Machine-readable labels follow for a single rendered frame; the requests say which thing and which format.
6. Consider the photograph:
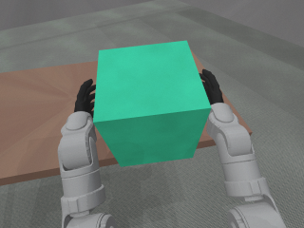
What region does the left robot hand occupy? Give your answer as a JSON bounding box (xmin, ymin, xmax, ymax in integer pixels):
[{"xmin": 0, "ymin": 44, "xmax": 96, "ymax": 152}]
[{"xmin": 74, "ymin": 79, "xmax": 96, "ymax": 118}]

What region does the right robot forearm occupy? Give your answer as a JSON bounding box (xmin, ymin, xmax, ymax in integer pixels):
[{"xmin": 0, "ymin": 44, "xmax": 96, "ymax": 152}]
[{"xmin": 206, "ymin": 103, "xmax": 287, "ymax": 228}]

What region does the right robot hand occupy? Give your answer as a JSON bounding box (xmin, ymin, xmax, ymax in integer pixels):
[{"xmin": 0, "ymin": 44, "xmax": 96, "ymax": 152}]
[{"xmin": 199, "ymin": 69, "xmax": 224, "ymax": 105}]

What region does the table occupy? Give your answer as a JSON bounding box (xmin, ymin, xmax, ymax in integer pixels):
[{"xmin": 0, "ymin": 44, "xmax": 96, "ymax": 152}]
[{"xmin": 0, "ymin": 49, "xmax": 253, "ymax": 186}]

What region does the left robot upper arm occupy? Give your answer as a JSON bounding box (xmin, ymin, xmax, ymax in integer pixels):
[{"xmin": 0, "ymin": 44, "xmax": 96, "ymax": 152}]
[{"xmin": 66, "ymin": 212, "xmax": 117, "ymax": 228}]

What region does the left robot forearm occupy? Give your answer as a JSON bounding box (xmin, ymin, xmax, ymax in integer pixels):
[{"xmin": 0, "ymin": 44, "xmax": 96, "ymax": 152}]
[{"xmin": 57, "ymin": 111, "xmax": 106, "ymax": 228}]

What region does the carton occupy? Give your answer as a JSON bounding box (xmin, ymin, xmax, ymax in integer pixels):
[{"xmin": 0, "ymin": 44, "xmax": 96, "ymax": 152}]
[{"xmin": 93, "ymin": 40, "xmax": 212, "ymax": 167}]

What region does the right robot upper arm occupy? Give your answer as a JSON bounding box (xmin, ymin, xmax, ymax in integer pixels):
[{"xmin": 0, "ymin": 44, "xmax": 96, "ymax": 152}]
[{"xmin": 227, "ymin": 201, "xmax": 285, "ymax": 228}]

